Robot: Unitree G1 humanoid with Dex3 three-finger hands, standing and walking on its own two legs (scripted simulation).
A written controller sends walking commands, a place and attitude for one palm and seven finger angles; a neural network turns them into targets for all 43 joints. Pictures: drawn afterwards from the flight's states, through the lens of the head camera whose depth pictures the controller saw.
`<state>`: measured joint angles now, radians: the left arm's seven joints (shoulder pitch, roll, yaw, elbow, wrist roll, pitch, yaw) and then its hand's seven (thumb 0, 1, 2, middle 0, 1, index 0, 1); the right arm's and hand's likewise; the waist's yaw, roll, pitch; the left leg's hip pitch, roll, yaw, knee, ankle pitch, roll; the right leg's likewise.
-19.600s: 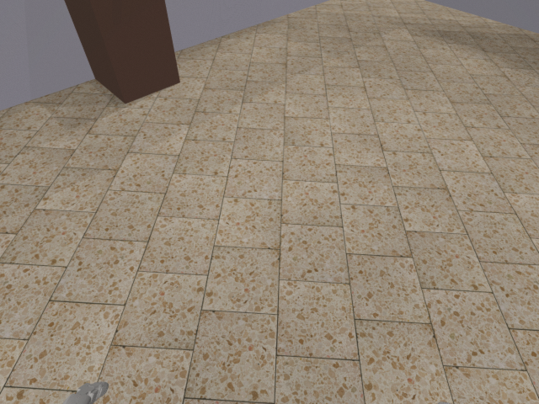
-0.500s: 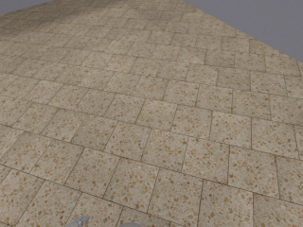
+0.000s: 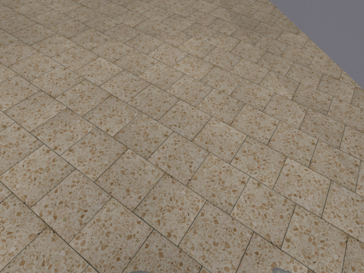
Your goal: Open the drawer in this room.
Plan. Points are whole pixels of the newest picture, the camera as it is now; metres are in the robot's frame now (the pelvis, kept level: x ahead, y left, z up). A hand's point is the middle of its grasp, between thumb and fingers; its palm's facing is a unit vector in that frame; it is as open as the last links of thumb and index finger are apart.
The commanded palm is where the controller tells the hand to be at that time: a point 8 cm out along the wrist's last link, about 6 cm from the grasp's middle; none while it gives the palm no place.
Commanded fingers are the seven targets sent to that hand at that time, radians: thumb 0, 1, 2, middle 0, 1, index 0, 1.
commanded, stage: turn or walk to find it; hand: left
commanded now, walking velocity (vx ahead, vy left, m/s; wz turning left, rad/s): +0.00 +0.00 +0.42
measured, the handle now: out of the picture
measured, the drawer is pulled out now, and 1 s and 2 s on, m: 0.00 0.00 0.00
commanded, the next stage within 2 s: stand and wait in 1.92 s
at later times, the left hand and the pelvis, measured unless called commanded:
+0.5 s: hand out of the picture +0.07 +0.23 -0.14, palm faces +0.18 -0.96 -0.24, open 7.4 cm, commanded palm none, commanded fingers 0.00 0.90 0.90 -0.20 -0.30 -0.20 -0.30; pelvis -0.02 +0.01 +0.02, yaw +11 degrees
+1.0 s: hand out of the picture -0.08 +0.14 -0.14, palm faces +0.45 -0.85 -0.27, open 7.4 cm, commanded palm none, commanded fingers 0.00 0.90 0.90 -0.20 -0.30 -0.20 -0.30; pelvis -0.03 -0.05 +0.02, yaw +25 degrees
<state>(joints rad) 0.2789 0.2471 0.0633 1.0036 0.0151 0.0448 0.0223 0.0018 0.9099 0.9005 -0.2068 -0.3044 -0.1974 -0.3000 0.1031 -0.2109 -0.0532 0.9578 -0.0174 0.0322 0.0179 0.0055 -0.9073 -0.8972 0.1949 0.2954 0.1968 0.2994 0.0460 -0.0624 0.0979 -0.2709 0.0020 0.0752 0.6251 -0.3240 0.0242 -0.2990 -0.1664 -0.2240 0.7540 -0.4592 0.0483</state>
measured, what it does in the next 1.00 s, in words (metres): steps on the spot, turning left: right foot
